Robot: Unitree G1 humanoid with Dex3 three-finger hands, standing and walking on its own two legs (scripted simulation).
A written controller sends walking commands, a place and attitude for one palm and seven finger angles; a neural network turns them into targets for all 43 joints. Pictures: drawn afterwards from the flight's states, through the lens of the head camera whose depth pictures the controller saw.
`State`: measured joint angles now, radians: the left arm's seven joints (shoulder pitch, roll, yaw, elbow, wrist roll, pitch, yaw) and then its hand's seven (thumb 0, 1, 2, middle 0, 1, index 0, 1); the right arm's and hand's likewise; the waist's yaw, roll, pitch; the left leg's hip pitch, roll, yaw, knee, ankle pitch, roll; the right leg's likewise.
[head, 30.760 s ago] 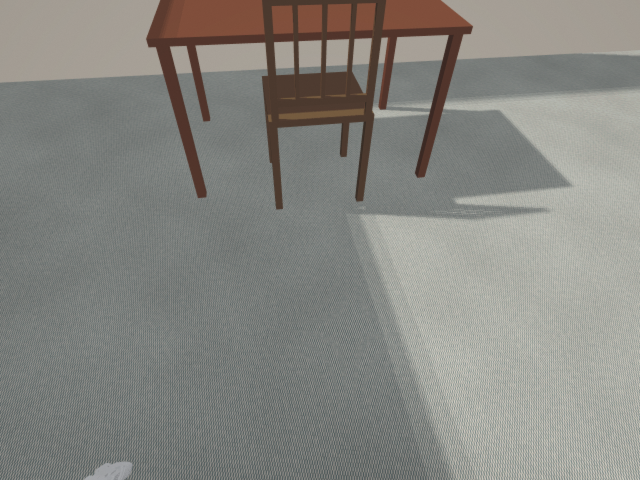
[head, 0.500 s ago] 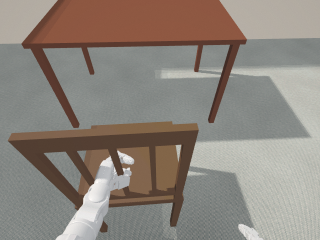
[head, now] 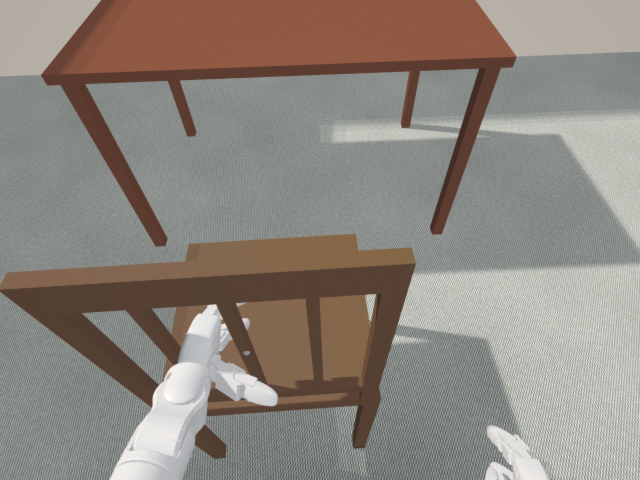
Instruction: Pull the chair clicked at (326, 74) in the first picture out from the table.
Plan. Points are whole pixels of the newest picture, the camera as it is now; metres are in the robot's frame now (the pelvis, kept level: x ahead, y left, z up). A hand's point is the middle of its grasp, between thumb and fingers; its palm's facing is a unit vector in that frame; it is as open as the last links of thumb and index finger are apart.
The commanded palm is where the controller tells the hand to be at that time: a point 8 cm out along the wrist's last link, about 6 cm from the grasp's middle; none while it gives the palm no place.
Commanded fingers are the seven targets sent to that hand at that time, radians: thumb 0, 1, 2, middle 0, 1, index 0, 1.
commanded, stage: open the thumb and straighten the fingers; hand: left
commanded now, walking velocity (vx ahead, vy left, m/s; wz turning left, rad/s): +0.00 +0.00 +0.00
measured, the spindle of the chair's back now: (247, 352) +0.30 +0.11 -0.05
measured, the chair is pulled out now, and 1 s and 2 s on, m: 0.62 0.62 0.62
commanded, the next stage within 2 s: draw the fingers out of the gap in 0.14 s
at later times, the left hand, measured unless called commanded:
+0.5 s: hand (238, 380) +0.25 +0.12 -0.03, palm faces -0.09 -0.98 -0.15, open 17.5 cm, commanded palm +0.24 +0.17 -0.01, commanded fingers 0.00 -0.55 0.20 0.00 0.00 0.00 0.00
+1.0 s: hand (229, 446) +0.18 +0.11 -0.03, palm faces -0.07 -0.99 -0.15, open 17.5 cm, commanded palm +0.16 +0.16 -0.01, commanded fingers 0.00 -0.55 0.20 0.00 0.00 0.00 0.00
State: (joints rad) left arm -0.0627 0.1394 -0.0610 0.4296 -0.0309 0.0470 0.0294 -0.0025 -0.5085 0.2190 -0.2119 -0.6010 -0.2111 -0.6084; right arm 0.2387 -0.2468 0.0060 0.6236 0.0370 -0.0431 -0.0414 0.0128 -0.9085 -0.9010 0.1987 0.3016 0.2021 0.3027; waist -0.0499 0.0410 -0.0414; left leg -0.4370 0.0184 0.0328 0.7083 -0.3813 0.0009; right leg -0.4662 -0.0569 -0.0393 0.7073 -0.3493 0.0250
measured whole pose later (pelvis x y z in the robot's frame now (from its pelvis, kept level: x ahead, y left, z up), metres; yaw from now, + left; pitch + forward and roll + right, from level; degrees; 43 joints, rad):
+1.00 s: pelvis +0.00 +0.00 -0.02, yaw +2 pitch +7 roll -1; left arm 0.49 0.18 -0.16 -0.16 -0.01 0.16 0.03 -0.01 -0.54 0.20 -0.01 0.00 -0.01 0.00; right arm 0.24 -0.24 0.02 0.48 0.04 -0.09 -0.08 0.01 -0.91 -0.90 0.20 0.30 0.20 0.30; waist -0.04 0.05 -0.10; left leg -0.56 0.02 -0.01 0.88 -0.46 -0.01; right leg -0.56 -0.07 -0.08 0.86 -0.43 0.02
